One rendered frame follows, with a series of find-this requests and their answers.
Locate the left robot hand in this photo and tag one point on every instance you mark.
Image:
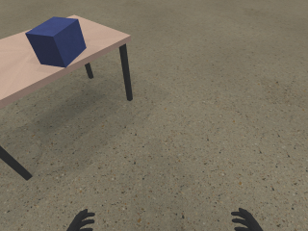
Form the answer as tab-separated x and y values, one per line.
77	223

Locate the carton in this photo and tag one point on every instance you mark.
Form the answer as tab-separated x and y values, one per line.
58	41

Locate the table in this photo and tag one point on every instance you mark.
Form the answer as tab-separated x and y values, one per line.
21	72

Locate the right robot hand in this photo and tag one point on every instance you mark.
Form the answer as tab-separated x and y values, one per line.
249	221

